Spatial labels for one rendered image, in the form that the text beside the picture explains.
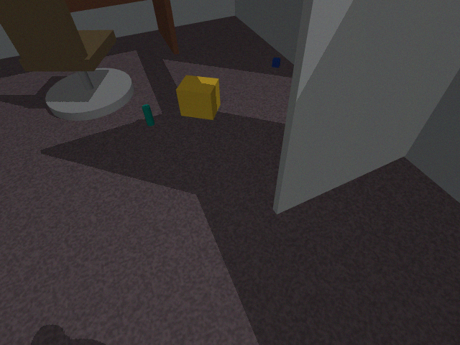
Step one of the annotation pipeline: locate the office chair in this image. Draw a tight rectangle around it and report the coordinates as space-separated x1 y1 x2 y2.
0 0 134 121

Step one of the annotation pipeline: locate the desk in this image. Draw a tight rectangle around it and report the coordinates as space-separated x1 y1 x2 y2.
65 0 179 55

